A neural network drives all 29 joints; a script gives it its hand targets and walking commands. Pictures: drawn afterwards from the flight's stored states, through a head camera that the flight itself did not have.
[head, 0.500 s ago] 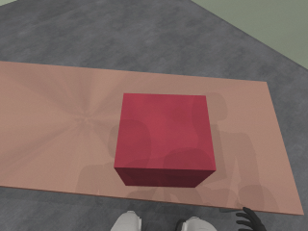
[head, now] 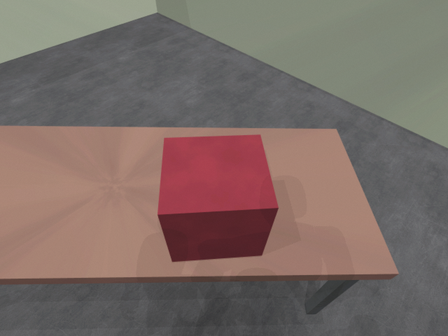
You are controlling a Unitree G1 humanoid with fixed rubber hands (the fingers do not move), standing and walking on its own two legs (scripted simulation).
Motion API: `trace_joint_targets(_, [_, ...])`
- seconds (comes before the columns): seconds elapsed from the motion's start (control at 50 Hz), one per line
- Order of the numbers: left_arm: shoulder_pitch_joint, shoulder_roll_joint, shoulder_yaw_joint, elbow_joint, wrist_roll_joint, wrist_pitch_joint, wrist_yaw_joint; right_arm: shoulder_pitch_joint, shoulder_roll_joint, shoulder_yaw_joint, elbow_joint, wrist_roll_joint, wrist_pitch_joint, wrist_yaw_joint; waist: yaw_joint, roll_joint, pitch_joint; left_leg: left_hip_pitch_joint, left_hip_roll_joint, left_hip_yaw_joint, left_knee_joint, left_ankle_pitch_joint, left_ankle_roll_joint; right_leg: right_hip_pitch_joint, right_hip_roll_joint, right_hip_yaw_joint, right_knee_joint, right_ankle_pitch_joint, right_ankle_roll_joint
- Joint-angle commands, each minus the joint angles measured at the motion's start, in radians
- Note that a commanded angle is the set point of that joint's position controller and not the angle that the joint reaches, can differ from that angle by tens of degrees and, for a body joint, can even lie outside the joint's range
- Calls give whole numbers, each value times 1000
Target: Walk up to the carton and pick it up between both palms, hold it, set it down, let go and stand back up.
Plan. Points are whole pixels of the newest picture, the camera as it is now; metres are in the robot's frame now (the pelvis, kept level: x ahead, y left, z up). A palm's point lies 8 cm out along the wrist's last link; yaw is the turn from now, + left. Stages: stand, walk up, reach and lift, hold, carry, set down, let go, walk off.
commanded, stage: walk up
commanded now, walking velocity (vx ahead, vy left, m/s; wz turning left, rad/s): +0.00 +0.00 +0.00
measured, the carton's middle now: (215, 199) +0.44 +0.03 -0.07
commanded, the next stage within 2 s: none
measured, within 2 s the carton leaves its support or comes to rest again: neither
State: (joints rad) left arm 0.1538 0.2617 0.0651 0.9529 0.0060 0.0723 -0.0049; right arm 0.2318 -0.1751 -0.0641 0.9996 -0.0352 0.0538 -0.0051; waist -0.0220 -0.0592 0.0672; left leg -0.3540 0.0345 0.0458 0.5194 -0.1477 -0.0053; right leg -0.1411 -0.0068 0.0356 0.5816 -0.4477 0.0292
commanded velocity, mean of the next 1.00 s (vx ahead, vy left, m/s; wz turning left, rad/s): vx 0.00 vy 0.00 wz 0.00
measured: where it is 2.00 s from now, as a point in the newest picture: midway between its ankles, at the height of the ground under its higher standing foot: outside the picture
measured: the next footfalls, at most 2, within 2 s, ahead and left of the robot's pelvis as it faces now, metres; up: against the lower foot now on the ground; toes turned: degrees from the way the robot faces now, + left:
left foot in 0.30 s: +0.01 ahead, +0.12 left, +0.00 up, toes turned +2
left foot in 1.60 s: -0.08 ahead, +0.09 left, +0.00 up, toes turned +3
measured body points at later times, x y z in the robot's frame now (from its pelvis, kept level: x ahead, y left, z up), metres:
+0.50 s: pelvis -0.03 -0.02 +0.01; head -0.02 -0.02 +0.46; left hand -0.04 +0.18 -0.15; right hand -0.03 -0.24 -0.15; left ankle -0.03 +0.12 -0.73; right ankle -0.07 -0.12 -0.73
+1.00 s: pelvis -0.04 -0.02 +0.01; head -0.03 -0.03 +0.46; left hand -0.06 +0.17 -0.15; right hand -0.06 -0.22 -0.16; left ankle -0.03 +0.12 -0.73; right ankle -0.07 -0.12 -0.73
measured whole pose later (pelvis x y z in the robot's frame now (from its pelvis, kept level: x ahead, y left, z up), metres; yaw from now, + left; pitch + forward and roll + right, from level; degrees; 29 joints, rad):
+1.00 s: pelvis -0.04 -0.02 +0.01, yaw +1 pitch -3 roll +0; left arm 0.30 0.09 0.00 1.15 0.01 -0.02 0.04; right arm 0.27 -0.09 -0.01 1.22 -0.01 0.01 -0.04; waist -0.01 0.01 0.06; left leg -0.15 0.04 0.00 0.41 -0.20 -0.04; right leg -0.10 0.03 0.00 0.43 -0.28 -0.04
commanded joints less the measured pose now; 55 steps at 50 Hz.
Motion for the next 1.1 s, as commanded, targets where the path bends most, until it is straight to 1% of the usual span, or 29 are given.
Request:
trace_joint_targets(0.0, [198,103,-6,42,6,-53,30,136,-80,-20,-13,21,-11,1,7,-126,-72,-189,-10,-62,90,-352,17,177,-301,364,-454,-52,-91])
trace_joint_targets(0.02, [128,180,2,26,16,-63,23,16,-135,-33,-50,23,-3,-14,42,-273,59,-26,-9,-120,111,-357,15,-301,-392,478,-523,-248,-184])
trace_joint_targets(0.04, [3,117,-13,4,24,-73,19,-32,-149,-27,-65,45,2,-9,5,-328,157,130,11,-145,223,-287,17,-512,-340,449,-613,-353,-200])
trace_joint_targets(0.06, [-121,25,-43,-35,15,-91,25,-5,-125,-21,-42,47,-1,5,-51,-266,178,100,12,-128,213,-234,25,-377,-233,260,-576,-177,-132])
trace_joint_targets(0.08, [-177,27,-45,-56,20,-101,34,82,-91,-16,5,41,-6,15,-98,-266,154,-34,-29,-91,221,-208,25,-177,-162,133,-494,120,-104])
trace_joint_targets(0.1, [-144,38,-40,-47,13,-110,43,114,-96,-18,30,24,-8,13,-92,-258,141,-75,-33,-78,248,-196,21,-121,-155,87,-423,339,-107])
trace_joint_targets(0.12, [-29,10,-49,-10,0,-118,43,83,-89,-12,39,11,-10,1,-40,-219,124,-6,-12,-89,231,-205,15,-138,-166,112,-389,469,-110])
trace_joint_targets(0.14, [82,-33,-64,37,-5,-122,38,35,-84,-7,29,8,-17,-10,-6,-203,110,44,-3,-91,189,-213,11,-134,-171,141,-357,615,-107])
trace_joint_targets(0.16, [139,-52,-72,68,-3,-124,36,20,-78,-3,24,13,-24,-16,2,-217,98,51,1,-83,152,-218,6,-96,-173,132,-326,739,-109])
trace_joint_targets(0.18, [142,-46,-71,76,5,-125,40,40,-71,0,34,21,-26,-19,-5,-225,81,47,2,-68,120,-232,0,-44,-175,109,-300,791,-127])
trace_joint_targets(0.2, [135,-25,-66,76,12,-125,44,65,-69,5,49,28,-27,-22,-10,-218,62,47,3,-60,67,-247,-2,3,-183,108,-278,790,-148])
trace_joint_targets(0.22, [143,-9,-59,78,18,-122,46,69,-71,11,58,34,-30,-27,-5,-199,50,68,9,-61,-23,-217,-2,28,-189,126,-263,775,-156])
trace_joint_targets(0.24, [154,-22,-57,85,17,-116,47,74,-69,16,67,37,-36,-33,-8,-162,43,130,20,-65,-139,-100,-2,21,-181,134,-247,759,-144])
trace_joint_targets(0.26, [172,-31,-53,93,8,-112,44,91,-71,18,86,37,-43,-38,-5,-115,27,226,33,-75,-193,73,-3,-9,-167,132,-230,762,-125])
trace_joint_targets(0.28, [201,-38,-51,98,1,-114,42,107,-90,16,99,34,-49,-41,12,-66,-9,309,58,-101,-158,199,-5,-37,-145,122,-219,735,-110])
trace_joint_targets(0.3, [249,-69,-55,109,-10,-114,41,91,-98,15,114,40,-50,-35,44,20,-10,300,60,-105,-100,231,0,-49,-100,85,-259,659,-91])
trace_joint_targets(0.32, [231,-75,-59,118,-10,-111,46,93,-60,21,133,39,-44,-27,25,95,23,221,42,-102,-120,135,-4,-12,-88,58,-280,529,-81])
trace_joint_targets(0.34, [191,-38,-51,113,-8,-107,49,107,-22,31,146,29,-43,-23,9,117,39,202,41,-100,-163,111,-9,13,-93,62,-268,462,-86])
trace_joint_targets(0.38, [197,-12,-38,120,-6,-104,43,93,-25,34,148,18,-46,-30,20,136,31,256,54,-100,-177,128,-6,-29,-86,70,-264,428,-91])
trace_joint_targets(0.42, [209,-37,-46,132,3,-103,39,91,-33,32,157,26,-47,-33,17,136,40,241,53,-101,-182,96,-2,-30,-83,65,-280,382,-89])
trace_joint_targets(0.48, [215,-41,-46,145,5,-103,39,84,-30,32,166,28,-49,-33,21,131,43,247,57,-100,-187,91,2,-44,-80,64,-282,357,-86])
trace_joint_targets(0.64, [225,-67,-53,173,5,-99,45,92,-25,33,186,27,-50,-35,18,62,58,226,61,-102,-186,70,6,-58,-70,54,-288,328,-77])
trace_joint_targets(0.74, [231,-77,-54,182,3,-98,48,100,-10,37,196,25,-50,-36,18,39,66,216,61,-102,-184,63,5,-66,-68,54,-289,315,-75])
trace_joint_targets(1.08, [247,-88,-50,186,4,-102,50,120,12,43,215,24,-49,-40,19,69,63,203,60,-91,-168,58,-6,-75,-74,69,-290,319,-84])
